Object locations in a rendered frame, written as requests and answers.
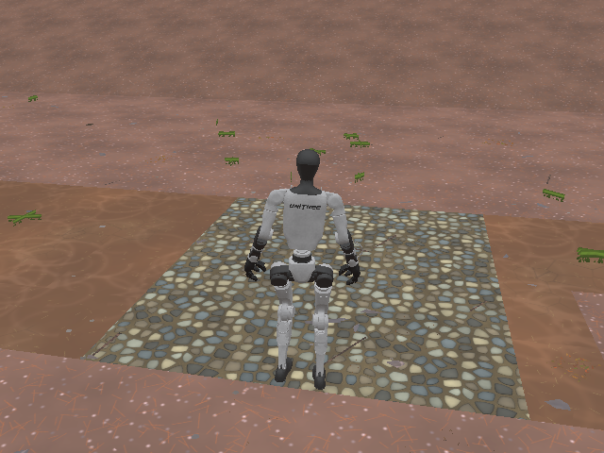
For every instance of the robot left hand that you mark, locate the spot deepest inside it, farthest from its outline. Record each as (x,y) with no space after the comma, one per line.
(251,266)

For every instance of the robot right forearm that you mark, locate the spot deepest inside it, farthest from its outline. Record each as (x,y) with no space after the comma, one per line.
(349,251)

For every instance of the robot right hand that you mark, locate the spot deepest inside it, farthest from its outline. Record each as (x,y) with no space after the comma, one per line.
(351,270)

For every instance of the right robot upper arm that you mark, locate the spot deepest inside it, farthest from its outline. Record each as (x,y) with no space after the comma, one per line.
(335,202)

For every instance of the left robot shin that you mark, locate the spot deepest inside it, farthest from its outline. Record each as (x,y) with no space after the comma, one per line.
(284,333)

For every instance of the left robot upper arm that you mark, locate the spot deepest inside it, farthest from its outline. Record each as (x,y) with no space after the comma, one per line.
(276,197)

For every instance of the robot left forearm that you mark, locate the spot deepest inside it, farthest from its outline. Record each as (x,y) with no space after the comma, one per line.
(257,247)

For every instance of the left robot thigh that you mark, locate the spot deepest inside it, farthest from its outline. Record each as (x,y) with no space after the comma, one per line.
(279,275)

